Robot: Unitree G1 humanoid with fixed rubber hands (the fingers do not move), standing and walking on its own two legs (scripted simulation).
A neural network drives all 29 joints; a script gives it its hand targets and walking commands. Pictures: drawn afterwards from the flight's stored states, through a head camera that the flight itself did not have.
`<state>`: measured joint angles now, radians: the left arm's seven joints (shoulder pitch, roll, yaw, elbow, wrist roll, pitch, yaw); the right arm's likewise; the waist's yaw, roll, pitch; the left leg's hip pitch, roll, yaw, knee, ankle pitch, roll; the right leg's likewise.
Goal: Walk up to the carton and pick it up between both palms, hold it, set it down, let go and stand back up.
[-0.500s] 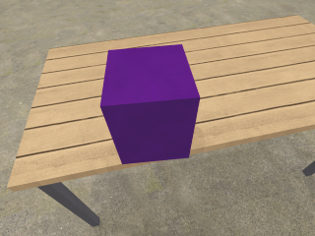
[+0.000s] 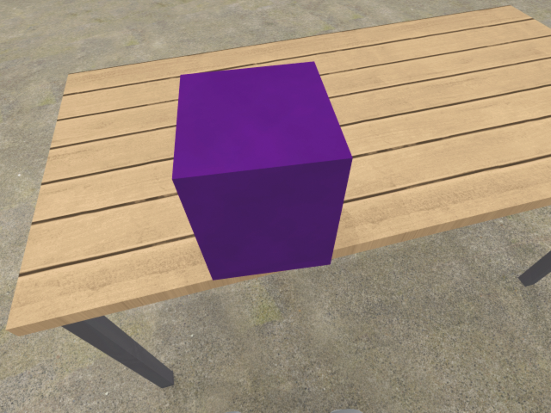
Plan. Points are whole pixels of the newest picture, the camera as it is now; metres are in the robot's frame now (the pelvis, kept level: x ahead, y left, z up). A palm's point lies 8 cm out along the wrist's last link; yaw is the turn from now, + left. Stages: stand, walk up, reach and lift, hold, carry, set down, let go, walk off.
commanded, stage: walk up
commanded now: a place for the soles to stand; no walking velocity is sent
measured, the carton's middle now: (260, 176) +0.44 +0.04 +0.08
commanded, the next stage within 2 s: reach and lift in 0.34 s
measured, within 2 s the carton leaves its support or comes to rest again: neither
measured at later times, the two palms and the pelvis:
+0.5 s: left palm out of the picture +0.14 +0.26 -0.15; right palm out of the picture +0.13 -0.25 -0.16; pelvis -0.01 +0.00 -0.04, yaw +2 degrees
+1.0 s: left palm (127, 385) +0.18 +0.24 -0.07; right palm (454, 392) +0.16 -0.23 -0.08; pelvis +0.03 -0.03 +0.01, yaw +3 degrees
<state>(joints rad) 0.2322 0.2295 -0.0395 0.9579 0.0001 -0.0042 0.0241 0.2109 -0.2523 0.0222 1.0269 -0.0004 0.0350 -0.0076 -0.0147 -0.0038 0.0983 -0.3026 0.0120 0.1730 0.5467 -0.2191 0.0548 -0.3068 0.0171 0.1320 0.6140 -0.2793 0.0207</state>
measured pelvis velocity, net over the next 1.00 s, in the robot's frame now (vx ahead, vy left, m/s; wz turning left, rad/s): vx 0.03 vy -0.03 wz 0.05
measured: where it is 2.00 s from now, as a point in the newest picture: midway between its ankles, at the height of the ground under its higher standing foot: outside the picture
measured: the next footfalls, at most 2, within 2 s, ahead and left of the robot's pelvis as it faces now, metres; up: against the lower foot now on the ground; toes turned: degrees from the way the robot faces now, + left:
none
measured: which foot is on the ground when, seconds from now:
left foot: down 0.00-1.00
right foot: down 0.00-1.00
